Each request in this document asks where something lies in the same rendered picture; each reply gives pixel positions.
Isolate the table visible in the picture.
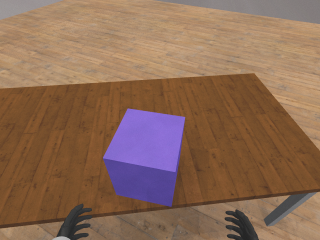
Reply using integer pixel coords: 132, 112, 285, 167
0, 73, 320, 229

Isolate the right robot hand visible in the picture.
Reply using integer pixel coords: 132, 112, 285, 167
224, 209, 259, 240

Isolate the left robot hand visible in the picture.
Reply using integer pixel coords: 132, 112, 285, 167
56, 203, 92, 240

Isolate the carton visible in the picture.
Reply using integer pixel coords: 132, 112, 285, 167
103, 108, 185, 207

